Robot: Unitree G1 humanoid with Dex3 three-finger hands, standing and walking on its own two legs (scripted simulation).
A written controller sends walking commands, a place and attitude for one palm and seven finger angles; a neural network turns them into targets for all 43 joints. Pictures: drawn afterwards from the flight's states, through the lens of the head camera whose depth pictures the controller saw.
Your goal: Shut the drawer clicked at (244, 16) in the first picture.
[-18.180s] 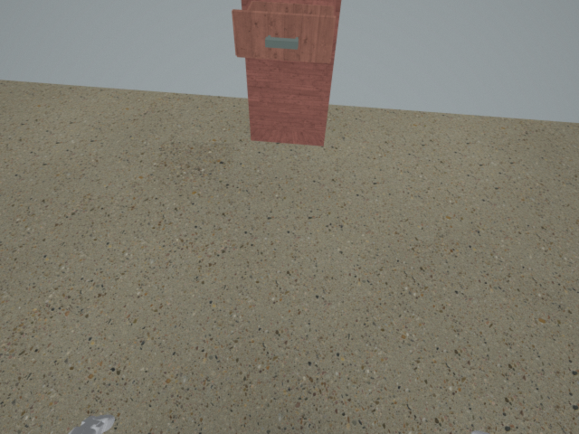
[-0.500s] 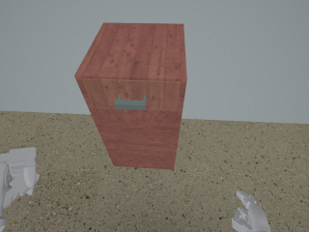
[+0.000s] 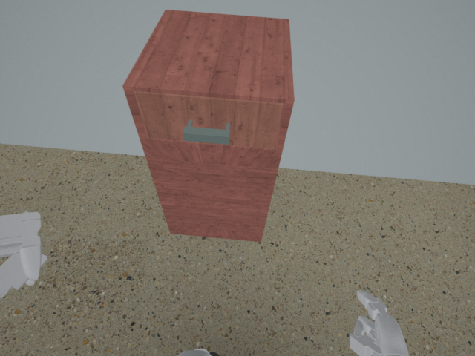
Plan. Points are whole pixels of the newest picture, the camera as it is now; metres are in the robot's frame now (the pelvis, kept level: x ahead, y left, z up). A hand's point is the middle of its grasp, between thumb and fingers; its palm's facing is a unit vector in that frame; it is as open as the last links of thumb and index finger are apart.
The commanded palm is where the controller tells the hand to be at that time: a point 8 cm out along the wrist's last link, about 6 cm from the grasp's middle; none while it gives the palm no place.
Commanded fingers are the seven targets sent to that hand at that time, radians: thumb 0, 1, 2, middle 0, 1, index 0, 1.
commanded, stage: step back with the hand held close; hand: left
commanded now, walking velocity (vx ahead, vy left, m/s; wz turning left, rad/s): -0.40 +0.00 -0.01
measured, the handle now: (208, 130) +0.65 +0.12 -0.06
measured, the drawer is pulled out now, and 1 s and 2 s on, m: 0.00 0.00 0.00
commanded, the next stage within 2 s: stop stepping back and stand still in 0.68 s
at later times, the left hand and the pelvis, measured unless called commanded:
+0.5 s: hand out of the picture +0.16 +0.25 +0.18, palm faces +0.34 -0.81 -0.48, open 3.3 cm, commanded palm +0.08 +0.29 +0.18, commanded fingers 0.00 0.90 0.90 -1.40 -1.60 -1.40 -1.60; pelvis -0.04 +0.01 +0.00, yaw +1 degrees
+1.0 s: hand out of the picture +0.08 +0.22 +0.16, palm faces +0.29 -0.84 -0.45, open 3.2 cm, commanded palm +0.02 +0.26 +0.18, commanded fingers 0.00 0.90 0.90 -1.40 -1.60 -1.40 -1.60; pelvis -0.13 -0.02 +0.00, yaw -2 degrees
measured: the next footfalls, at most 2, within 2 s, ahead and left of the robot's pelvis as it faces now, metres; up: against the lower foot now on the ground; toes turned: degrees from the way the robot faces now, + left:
right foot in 0.72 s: -0.16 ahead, -0.13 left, +0.00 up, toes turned +1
left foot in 0.88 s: +0.02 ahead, +0.08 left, +0.00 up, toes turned -2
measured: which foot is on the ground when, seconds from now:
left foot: down 0.00-0.76, up 0.78-0.86, down 0.88-1.00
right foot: down 0.00-0.36, up 0.38-0.70, down 0.72-1.00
